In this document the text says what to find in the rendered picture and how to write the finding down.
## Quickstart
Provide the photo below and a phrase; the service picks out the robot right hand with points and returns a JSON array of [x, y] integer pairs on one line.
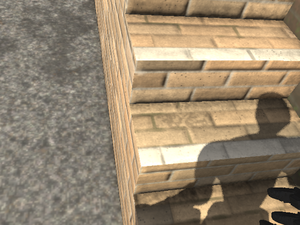
[[286, 195]]

